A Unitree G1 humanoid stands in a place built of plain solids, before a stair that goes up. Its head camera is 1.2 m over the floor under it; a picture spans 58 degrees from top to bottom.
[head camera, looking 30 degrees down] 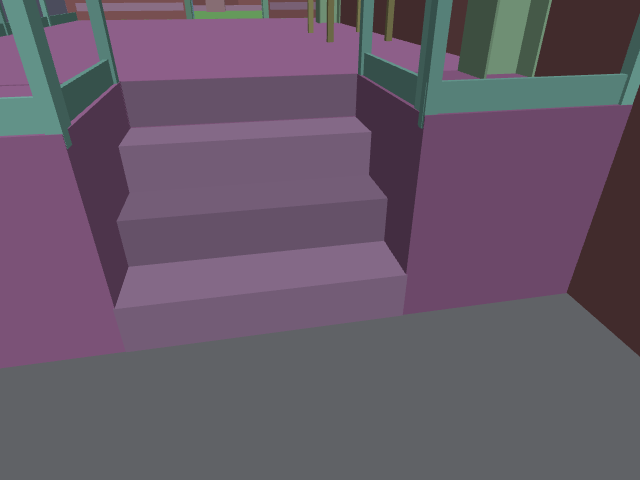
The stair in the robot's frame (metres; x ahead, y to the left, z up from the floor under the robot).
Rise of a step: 0.21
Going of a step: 0.28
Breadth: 1.12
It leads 11 degrees to the left of straight ahead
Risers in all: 4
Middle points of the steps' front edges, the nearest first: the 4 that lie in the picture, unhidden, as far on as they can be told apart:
1.33 0.19 0.21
1.60 0.25 0.42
1.87 0.30 0.63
2.15 0.36 0.84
